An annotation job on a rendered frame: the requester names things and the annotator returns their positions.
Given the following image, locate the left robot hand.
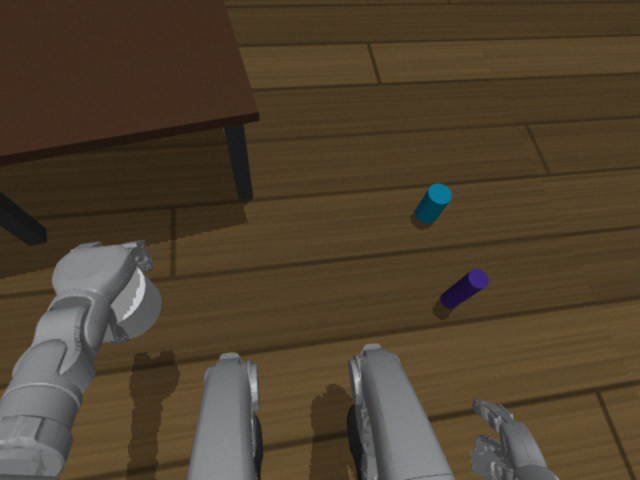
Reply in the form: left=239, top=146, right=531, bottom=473
left=52, top=240, right=153, bottom=344

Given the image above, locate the left robot arm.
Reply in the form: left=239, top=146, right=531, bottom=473
left=0, top=290, right=112, bottom=480

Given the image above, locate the coffee table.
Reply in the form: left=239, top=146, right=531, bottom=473
left=0, top=0, right=259, bottom=246

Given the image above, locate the right robot foot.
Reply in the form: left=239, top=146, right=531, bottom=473
left=347, top=404, right=378, bottom=480

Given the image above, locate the right robot hand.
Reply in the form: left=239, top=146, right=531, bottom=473
left=470, top=399, right=547, bottom=480

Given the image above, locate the right robot arm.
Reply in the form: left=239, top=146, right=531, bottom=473
left=513, top=464, right=559, bottom=480

